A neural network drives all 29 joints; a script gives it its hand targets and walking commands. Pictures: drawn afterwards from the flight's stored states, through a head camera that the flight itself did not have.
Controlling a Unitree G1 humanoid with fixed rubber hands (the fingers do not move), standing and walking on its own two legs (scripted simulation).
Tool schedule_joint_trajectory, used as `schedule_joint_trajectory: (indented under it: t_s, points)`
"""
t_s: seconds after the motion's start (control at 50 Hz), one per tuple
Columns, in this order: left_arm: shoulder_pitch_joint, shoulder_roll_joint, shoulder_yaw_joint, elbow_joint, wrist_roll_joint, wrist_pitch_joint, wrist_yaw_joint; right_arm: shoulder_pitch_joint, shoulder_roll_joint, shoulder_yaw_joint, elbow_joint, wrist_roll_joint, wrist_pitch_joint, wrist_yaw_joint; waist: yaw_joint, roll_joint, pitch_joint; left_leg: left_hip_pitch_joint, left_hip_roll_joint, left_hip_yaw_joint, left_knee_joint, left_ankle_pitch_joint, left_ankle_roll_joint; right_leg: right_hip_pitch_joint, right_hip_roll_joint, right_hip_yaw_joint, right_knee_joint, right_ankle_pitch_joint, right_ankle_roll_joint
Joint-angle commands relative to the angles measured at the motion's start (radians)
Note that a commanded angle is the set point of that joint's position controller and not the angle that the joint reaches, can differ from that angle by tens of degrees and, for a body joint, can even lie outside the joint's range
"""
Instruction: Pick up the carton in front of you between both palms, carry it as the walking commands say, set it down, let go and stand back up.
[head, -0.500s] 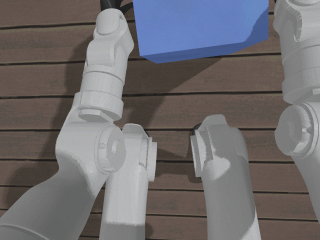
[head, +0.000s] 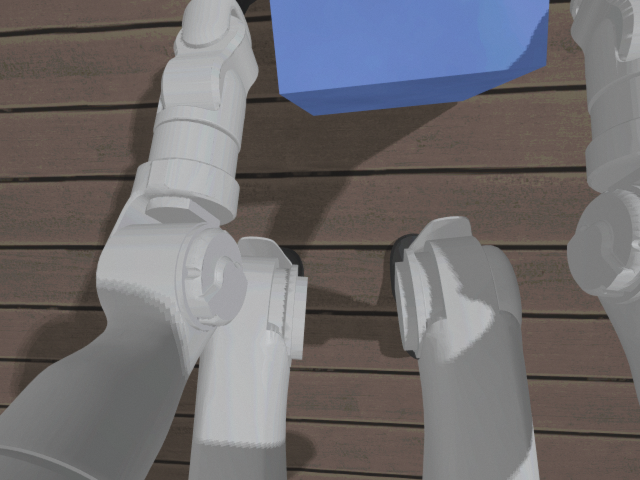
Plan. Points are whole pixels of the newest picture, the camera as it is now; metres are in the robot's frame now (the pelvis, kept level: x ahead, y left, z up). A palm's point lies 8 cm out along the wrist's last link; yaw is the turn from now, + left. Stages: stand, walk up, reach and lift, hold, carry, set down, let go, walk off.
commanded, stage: set down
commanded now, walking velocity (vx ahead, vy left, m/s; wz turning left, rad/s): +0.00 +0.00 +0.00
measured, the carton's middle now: out of the picture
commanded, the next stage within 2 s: let go in 1.64 s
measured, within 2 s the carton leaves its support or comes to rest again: neither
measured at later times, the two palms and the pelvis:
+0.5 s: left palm (205, 11) +0.55 +0.09 -0.19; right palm out of the picture +0.52 -0.28 -0.20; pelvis +0.00 +0.00 -0.01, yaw +0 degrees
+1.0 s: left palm out of the picture +0.56 +0.08 -0.04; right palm out of the picture +0.54 -0.29 -0.04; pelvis +0.00 +0.00 +0.07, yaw -1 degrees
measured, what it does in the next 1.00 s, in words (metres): rises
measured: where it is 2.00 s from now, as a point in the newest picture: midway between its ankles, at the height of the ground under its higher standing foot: (347, 322)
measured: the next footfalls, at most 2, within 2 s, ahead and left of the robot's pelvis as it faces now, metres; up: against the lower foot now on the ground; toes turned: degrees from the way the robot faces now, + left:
none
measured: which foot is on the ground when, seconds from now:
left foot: down 0.00-1.00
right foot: down 0.00-1.00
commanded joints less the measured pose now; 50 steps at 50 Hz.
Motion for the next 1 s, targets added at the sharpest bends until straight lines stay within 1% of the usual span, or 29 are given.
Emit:
schedule_joint_trajectory:
  t_s: [0.0,0.1,0.18,0.2,0.22,0.26,0.28,0.3,0.32,0.34,0.36,0.38,0.42,0.46,0.5,0.56,0.6,0.66,0.72,0.76,0.82,0.86,0.92,0.98]
  points:
    - [-0.492,-0.660,-0.267,0.011,-0.027,0.012,-0.208,-0.370,0.729,0.188,-0.019,0.052,-0.008,0.205,-0.036,-0.003,-0.796,0.253,-0.003,0.082,-0.145,0.132,0.069,0.390,0.038,0.000,-0.206,0.216,-0.038]
    - [-0.435,-0.610,-0.224,0.048,0.002,0.021,-0.214,-0.337,0.677,0.157,0.009,0.025,0.002,0.205,-0.026,-0.004,-0.722,0.237,0.004,0.077,-0.142,0.099,0.071,0.367,0.035,0.009,-0.208,0.172,-0.045]
    - [-0.408,-0.578,-0.200,0.063,0.015,0.024,-0.213,-0.316,0.633,0.135,0.021,0.006,0.005,0.203,-0.023,-0.010,-0.701,0.246,0.010,0.079,-0.139,0.095,0.067,0.375,0.030,0.011,-0.204,0.165,-0.044]
    - [-0.396,-0.553,-0.186,0.066,0.019,0.019,-0.200,-0.309,0.589,0.120,0.027,-0.007,-0.002,0.192,-0.025,-0.012,-0.698,0.254,0.012,0.083,-0.134,0.097,0.060,0.380,0.027,0.012,-0.204,0.164,-0.038]
    - [-0.405,-0.545,-0.191,0.055,0.022,0.017,-0.201,-0.313,0.590,0.118,0.018,-0.006,-0.004,0.193,-0.025,-0.016,-0.717,0.271,0.012,0.082,-0.134,0.108,0.061,0.396,0.027,0.008,-0.200,0.177,-0.038]
    - [-0.391,-0.495,-0.174,0.059,0.022,0.009,-0.188,-0.310,0.524,0.098,0.030,-0.012,-0.015,0.180,-0.022,-0.024,-0.739,0.289,0.018,0.088,-0.127,0.122,0.049,0.416,0.019,0.004,-0.194,0.196,-0.028]
    - [-0.369,-0.426,-0.152,0.061,0.023,0.003,-0.173,-0.293,0.456,0.076,0.035,-0.016,-0.024,0.165,-0.022,-0.030,-0.756,0.301,0.023,0.092,-0.125,0.131,0.042,0.431,0.014,0.001,-0.192,0.207,-0.020]
    - [-0.340,-0.325,-0.128,0.059,0.020,-0.006,-0.151,-0.264,0.355,0.045,0.041,-0.019,-0.037,0.141,-0.024,-0.034,-0.771,0.317,0.029,0.096,-0.124,0.142,0.033,0.449,0.007,-0.002,-0.192,0.218,-0.011]
    - [-0.296,-0.177,-0.097,0.053,0.022,-0.020,-0.115,-0.224,0.203,0.009,0.046,-0.021,-0.055,0.104,-0.024,-0.037,-0.789,0.340,0.037,0.100,-0.124,0.154,0.025,0.465,0.000,-0.004,-0.191,0.233,-0.002]
    - [-0.244,-0.005,-0.069,0.041,0.021,-0.044,-0.067,-0.194,0.011,-0.027,0.036,-0.019,-0.083,0.052,-0.025,-0.042,-0.812,0.369,0.044,0.101,-0.124,0.170,0.018,0.489,-0.006,-0.008,-0.190,0.249,0.009]
    - [-0.232,0.136,-0.078,0.024,-0.004,-0.067,-0.021,-0.195,-0.161,-0.042,0.019,-0.004,-0.113,0.000,-0.031,-0.046,-0.855,0.400,0.050,0.100,-0.122,0.196,0.013,0.518,-0.013,-0.009,-0.191,0.273,0.016]
    - [-0.257,0.194,-0.101,0.023,-0.040,-0.083,0.009,-0.236,-0.224,-0.030,0.013,0.027,-0.136,-0.037,-0.032,-0.053,-0.914,0.427,0.055,0.093,-0.112,0.235,0.011,0.538,-0.017,-0.007,-0.185,0.306,0.021]
    - [-0.295,0.232,-0.154,0.035,-0.118,-0.101,0.033,-0.303,-0.285,0.014,0.009,0.113,-0.173,-0.075,-0.028,-0.054,-1.015,0.456,0.068,0.079,-0.089,0.302,0.008,0.572,-0.030,0.006,-0.162,0.386,0.016]
    - [-0.319,0.237,-0.213,0.018,-0.190,-0.110,0.037,-0.340,-0.308,0.072,-0.006,0.182,-0.194,-0.086,-0.032,-0.066,-1.082,0.450,0.074,0.078,-0.074,0.356,0.008,0.622,-0.038,0.019,-0.144,0.465,0.007]
    - [-0.326,0.234,-0.260,-0.006,-0.243,-0.111,0.034,-0.352,-0.305,0.126,-0.014,0.239,-0.200,-0.083,-0.026,-0.082,-1.153,0.439,0.079,0.085,-0.072,0.374,0.011,0.684,-0.042,0.025,-0.137,0.512,0.003]
    - [-0.319,0.235,-0.301,-0.041,-0.282,-0.102,0.035,-0.336,-0.302,0.176,-0.007,0.301,-0.188,-0.068,-0.017,-0.096,-1.244,0.457,0.085,0.098,-0.081,0.366,0.019,0.747,-0.044,0.020,-0.140,0.523,0.005]
    - [-0.304,0.241,-0.303,-0.069,-0.287,-0.091,0.043,-0.321,-0.313,0.184,-0.008,0.315,-0.176,-0.060,-0.014,-0.099,-1.296,0.475,0.083,0.105,-0.092,0.353,0.022,0.778,-0.042,0.012,-0.149,0.514,0.004]
    - [-0.275,0.242,-0.288,-0.134,-0.272,-0.067,0.062,-0.302,-0.337,0.170,-0.035,0.301,-0.152,-0.056,-0.010,-0.108,-1.406,0.513,0.073,0.116,-0.122,0.328,0.023,0.855,-0.035,-0.003,-0.175,0.505,0.001]
    - [-0.257,0.236,-0.258,-0.220,-0.246,-0.036,0.083,-0.298,-0.339,0.143,-0.114,0.274,-0.120,-0.058,-0.008,-0.132,-1.500,0.543,0.057,0.129,-0.176,0.294,0.032,0.921,-0.020,-0.026,-0.221,0.488,0.002]
    - [-0.242,0.231,-0.230,-0.246,-0.219,-0.009,0.093,-0.285,-0.330,0.124,-0.145,0.250,-0.090,-0.060,-0.004,-0.142,-1.500,0.545,0.050,0.133,-0.222,0.263,0.039,0.925,-0.011,-0.038,-0.265,0.456,0.003]
    - [-0.202,0.211,-0.182,-0.211,-0.174,0.020,0.091,-0.246,-0.293,0.103,-0.127,0.215,-0.060,-0.055,0.014,-0.145,-1.384,0.496,0.049,0.130,-0.290,0.211,0.045,0.853,-0.007,-0.038,-0.337,0.381,0.007]
    - [-0.173,0.191,-0.156,-0.177,-0.147,0.022,0.081,-0.224,-0.266,0.092,-0.108,0.193,-0.060,-0.046,0.028,-0.146,-1.312,0.456,0.052,0.125,-0.325,0.199,0.043,0.806,-0.008,-0.031,-0.376,0.359,0.010]
    - [-0.143,0.165,-0.131,-0.151,-0.116,0.012,0.067,-0.198,-0.238,0.076,-0.098,0.168,-0.067,-0.035,0.037,-0.152,-1.279,0.425,0.055,0.121,-0.374,0.214,0.038,0.794,-0.003,-0.027,-0.422,0.381,0.015]
    - [-0.121,0.153,-0.116,-0.152,-0.098,0.006,0.056,-0.175,-0.230,0.055,-0.101,0.147,-0.071,-0.028,0.035,-0.158,-1.295,0.433,0.056,0.122,-0.425,0.230,0.033,0.819,0.002,-0.031,-0.470,0.407,0.020]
